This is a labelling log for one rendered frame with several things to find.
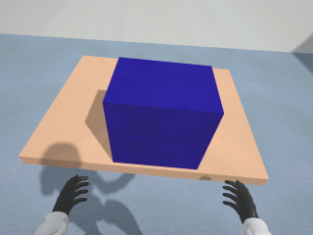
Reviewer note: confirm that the robot left hand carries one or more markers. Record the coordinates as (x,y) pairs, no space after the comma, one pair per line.
(66,201)

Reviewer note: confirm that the table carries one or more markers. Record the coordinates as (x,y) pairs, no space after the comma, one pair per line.
(74,134)

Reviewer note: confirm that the robot right hand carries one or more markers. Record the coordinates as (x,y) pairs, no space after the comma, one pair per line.
(244,206)

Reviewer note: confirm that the robot left forearm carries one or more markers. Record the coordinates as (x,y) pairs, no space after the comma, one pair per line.
(54,223)

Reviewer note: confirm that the carton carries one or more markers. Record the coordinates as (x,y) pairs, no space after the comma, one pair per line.
(161,113)

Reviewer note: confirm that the robot right forearm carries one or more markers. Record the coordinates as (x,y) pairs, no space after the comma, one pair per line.
(255,226)

